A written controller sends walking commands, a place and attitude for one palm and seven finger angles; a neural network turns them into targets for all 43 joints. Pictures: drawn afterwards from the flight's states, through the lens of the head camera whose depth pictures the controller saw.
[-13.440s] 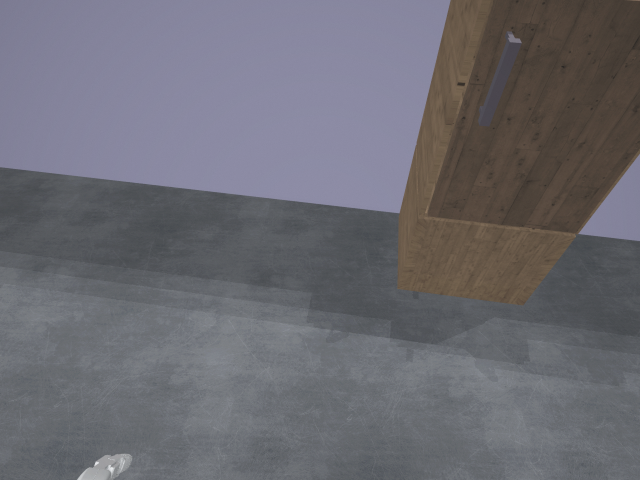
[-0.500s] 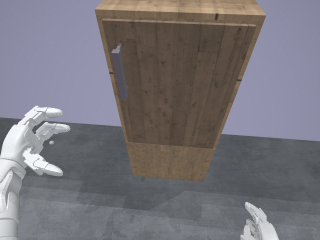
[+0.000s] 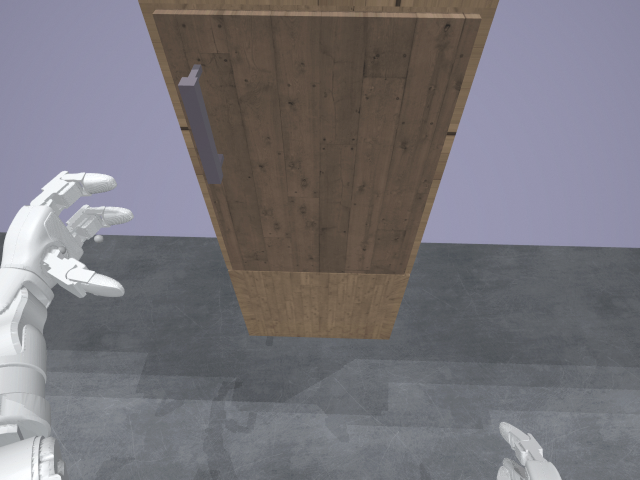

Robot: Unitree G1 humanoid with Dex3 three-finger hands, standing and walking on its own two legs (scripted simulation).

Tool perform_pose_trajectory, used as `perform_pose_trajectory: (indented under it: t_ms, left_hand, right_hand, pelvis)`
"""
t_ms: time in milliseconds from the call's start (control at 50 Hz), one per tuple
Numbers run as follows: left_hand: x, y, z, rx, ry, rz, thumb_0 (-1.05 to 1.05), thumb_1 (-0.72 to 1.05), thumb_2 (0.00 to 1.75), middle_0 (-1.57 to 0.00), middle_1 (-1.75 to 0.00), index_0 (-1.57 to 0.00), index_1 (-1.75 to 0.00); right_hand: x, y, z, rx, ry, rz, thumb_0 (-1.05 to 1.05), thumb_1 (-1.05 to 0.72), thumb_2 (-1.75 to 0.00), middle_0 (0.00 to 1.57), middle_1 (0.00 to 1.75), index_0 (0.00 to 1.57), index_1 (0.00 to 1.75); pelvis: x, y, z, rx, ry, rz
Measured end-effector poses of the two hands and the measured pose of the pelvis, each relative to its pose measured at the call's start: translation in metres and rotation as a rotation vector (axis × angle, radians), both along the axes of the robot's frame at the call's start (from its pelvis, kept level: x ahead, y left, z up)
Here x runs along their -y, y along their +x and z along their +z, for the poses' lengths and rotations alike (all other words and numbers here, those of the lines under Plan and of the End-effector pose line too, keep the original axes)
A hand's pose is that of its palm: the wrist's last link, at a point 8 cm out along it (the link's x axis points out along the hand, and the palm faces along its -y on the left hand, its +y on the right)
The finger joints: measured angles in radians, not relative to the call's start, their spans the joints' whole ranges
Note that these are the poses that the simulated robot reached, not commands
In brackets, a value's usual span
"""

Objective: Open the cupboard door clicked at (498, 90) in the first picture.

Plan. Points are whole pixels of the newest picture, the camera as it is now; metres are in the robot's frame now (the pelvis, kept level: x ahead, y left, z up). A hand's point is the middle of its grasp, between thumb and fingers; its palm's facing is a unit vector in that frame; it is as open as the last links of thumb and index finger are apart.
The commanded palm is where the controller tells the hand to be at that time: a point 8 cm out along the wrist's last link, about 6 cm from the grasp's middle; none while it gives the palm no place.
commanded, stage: move the hooked fingers beside the handle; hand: left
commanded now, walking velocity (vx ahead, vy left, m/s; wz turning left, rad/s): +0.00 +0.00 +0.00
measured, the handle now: (206, 128) +0.59 +0.20 +0.11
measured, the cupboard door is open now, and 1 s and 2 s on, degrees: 0 0 0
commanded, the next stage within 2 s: none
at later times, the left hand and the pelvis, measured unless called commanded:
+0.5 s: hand (120, 200) +0.43 +0.27 +0.12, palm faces -0.04 -1.00 +0.02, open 14.0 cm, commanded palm +0.40 +0.32 +0.12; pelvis +0.01 +0.05 +0.00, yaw +0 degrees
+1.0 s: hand (149, 171) +0.49 +0.26 +0.11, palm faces +0.00 -1.00 -0.01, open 14.0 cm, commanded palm +0.48 +0.31 +0.11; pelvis +0.00 +0.03 -0.01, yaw +0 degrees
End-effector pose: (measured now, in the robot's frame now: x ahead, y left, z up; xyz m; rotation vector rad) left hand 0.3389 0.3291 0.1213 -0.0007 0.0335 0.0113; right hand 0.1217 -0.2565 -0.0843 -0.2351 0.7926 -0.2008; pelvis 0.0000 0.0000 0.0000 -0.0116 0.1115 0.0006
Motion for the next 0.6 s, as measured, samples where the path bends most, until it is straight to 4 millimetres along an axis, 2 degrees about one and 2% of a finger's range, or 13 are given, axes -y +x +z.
perform_pose_trajectory:
  t_ms: [120,200,340,460,600]
  left_hand:
    - [-0.005,0.018,-0.007,0.004,-0.005,-0.004,-0.01,-0.50,0.30,-0.30,-1.20,-0.30,-1.20]
    - [-0.006,0.028,-0.007,0.030,-0.010,-0.015,-0.01,-0.50,0.30,-0.30,-1.20,-0.30,-1.20]
    - [-0.010,0.048,-0.007,0.025,-0.011,-0.029,-0.01,-0.50,0.30,-0.30,-1.20,-0.30,-1.20]
    - [-0.002,0.062,-0.002,0.041,-0.013,-0.056,-0.01,-0.50,0.30,-0.30,-1.20,-0.30,-1.20]
    - [0.005,0.082,-0.010,-0.002,-0.013,-0.035,-0.01,-0.50,0.30,-0.30,-1.20,-0.30,-1.20]
  right_hand:
    - [-0.004,-0.021,-0.003,-0.075,-0.014,-0.028,0.01,-0.90,-0.90,0.20,0.30,0.20,0.30]
    - [-0.012,-0.028,-0.003,-0.107,-0.020,-0.038,0.01,-0.91,-0.90,0.20,0.30,0.20,0.30]
    - [-0.030,-0.027,-0.002,-0.124,-0.020,-0.037,0.01,-0.90,-0.90,0.20,0.30,0.20,0.30]
    - [-0.045,-0.022,-0.004,-0.132,-0.006,-0.019,0.01,-0.90,-0.90,0.20,0.30,0.20,0.30]
    - [-0.054,-0.026,-0.009,-0.173,0.006,-0.011,0.01,-0.90,-0.90,0.20,0.30,0.20,0.30]
  pelvis:
    - [-0.010,0.003,0.000,-0.017,-0.005,-0.007]
    - [-0.019,0.006,0.000,-0.024,-0.010,-0.007]
    - [-0.033,0.011,0.000,-0.037,-0.020,-0.003]
    - [-0.044,0.014,-0.001,-0.044,-0.025,0.002]
    - [-0.049,0.012,-0.003,-0.062,-0.025,0.004]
